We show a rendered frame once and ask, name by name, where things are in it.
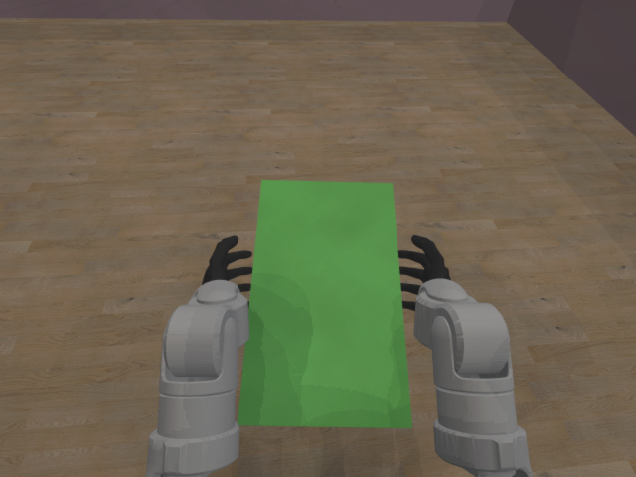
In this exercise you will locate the robot right forearm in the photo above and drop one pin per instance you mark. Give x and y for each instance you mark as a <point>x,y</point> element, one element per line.
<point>477,426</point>

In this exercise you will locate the robot left forearm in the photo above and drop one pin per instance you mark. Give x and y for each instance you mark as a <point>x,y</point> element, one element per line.
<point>196,432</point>

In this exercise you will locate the carton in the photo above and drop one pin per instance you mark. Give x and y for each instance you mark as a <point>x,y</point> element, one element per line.
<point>326,343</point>

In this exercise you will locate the right robot hand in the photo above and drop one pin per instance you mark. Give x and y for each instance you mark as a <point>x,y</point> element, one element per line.
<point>433,264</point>

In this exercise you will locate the left robot hand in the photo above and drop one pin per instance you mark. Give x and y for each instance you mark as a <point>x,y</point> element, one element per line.
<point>220,260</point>

